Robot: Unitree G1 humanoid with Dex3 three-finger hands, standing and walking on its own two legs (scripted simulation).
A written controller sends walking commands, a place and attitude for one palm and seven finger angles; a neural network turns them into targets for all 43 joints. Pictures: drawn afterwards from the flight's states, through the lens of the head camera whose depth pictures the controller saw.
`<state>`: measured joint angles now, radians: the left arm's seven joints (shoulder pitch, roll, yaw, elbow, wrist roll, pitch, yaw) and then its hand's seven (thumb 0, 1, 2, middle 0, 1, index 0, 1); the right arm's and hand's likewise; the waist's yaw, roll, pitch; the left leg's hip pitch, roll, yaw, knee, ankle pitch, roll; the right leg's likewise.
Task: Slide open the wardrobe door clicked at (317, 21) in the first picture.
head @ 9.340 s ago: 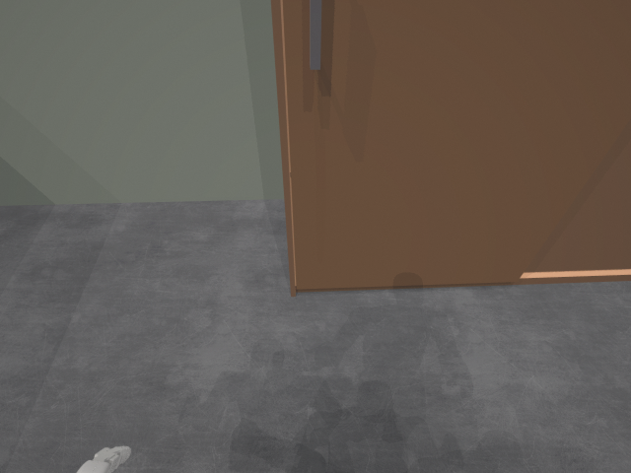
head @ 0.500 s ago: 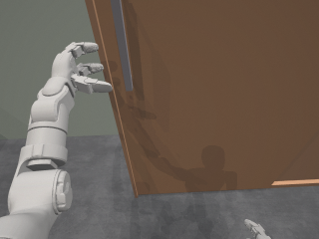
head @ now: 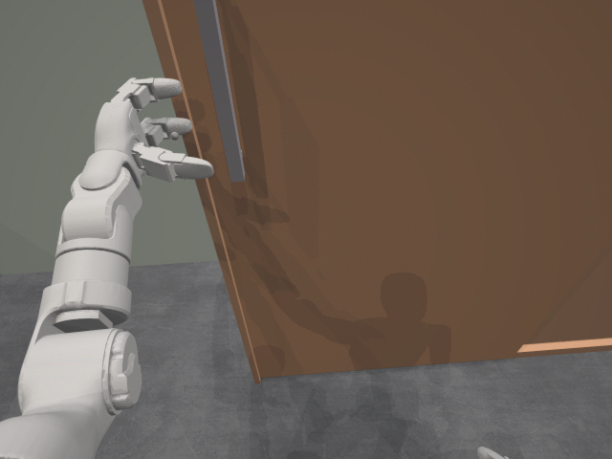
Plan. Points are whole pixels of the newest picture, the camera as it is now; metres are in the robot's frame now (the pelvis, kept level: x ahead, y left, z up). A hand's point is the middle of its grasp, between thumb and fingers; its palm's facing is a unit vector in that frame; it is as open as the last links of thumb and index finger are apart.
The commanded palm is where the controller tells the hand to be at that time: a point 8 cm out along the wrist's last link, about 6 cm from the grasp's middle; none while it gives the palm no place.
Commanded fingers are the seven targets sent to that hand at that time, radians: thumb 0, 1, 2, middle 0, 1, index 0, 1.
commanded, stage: move the hooked fingers beside the handle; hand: left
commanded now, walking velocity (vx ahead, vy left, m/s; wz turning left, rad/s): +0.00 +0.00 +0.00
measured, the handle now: (222, 82) +0.51 +0.13 +0.27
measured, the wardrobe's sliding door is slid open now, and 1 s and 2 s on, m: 0.00 0.00 0.00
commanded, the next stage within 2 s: feel for the door with the fingertips in 0.46 s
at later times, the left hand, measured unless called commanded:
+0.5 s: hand (177, 141) +0.43 +0.17 +0.23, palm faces +0.09 -1.00 +0.00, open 14.0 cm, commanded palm +0.40 +0.22 +0.24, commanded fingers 0.00 -0.50 0.30 -0.30 -1.20 -0.30 -1.20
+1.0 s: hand (207, 138) +0.43 +0.14 +0.24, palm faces +0.09 -1.00 +0.03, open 14.0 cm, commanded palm +0.41 +0.19 +0.24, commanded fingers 0.00 -0.50 0.30 -0.30 -1.20 -0.30 -1.20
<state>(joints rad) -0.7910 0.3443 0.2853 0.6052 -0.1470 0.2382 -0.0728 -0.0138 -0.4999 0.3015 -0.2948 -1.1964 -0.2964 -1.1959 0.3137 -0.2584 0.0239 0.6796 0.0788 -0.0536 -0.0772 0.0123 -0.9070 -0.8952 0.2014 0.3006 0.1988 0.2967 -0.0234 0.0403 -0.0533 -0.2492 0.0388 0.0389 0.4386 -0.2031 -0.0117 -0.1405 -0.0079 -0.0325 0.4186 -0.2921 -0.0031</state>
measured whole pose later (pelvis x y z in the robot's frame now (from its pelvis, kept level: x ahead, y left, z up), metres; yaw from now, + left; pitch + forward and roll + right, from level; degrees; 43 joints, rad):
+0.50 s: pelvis +0.00 +0.00 +0.00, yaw +2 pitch +1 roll +0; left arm -0.85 0.34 0.23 0.67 -0.17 0.28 -0.08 -0.01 -0.50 0.30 -0.29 -1.20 -0.30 -1.20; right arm 0.26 -0.26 0.04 0.67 0.08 -0.03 -0.09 0.01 -0.91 -0.90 0.20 0.30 0.20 0.30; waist -0.01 0.04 -0.05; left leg -0.27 0.03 0.01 0.46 -0.20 -0.01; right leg -0.14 -0.01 -0.06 0.43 -0.30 0.00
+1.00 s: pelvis -0.01 +0.00 +0.00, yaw +1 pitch +0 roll +0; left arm -0.84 0.24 0.23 0.61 -0.15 0.27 0.02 -0.01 -0.50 0.30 -0.30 -1.20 -0.30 -1.20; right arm 0.28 -0.25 0.03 0.69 0.07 -0.04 -0.08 0.01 -0.91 -0.90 0.20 0.30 0.20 0.30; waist -0.02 0.04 -0.05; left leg -0.26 0.04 0.03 0.44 -0.19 -0.01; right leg -0.15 -0.01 -0.04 0.43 -0.29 0.00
